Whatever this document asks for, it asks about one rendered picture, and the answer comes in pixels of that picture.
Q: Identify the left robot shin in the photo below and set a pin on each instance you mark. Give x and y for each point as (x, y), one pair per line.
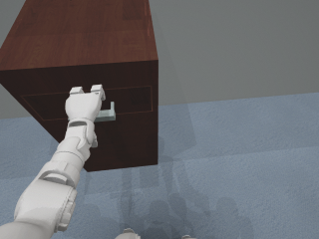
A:
(129, 230)

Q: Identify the left robot upper arm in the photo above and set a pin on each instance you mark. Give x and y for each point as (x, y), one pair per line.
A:
(47, 208)

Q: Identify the handle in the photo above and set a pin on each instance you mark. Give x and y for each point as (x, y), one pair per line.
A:
(106, 115)

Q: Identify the left robot forearm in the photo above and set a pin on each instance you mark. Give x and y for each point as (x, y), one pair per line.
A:
(69, 159)

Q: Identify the drawer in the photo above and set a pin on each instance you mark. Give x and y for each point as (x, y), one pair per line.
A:
(52, 106)

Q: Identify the cabinet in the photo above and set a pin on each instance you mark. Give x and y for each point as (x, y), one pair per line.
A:
(56, 45)

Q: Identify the robot left hand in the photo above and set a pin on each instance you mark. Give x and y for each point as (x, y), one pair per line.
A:
(80, 105)

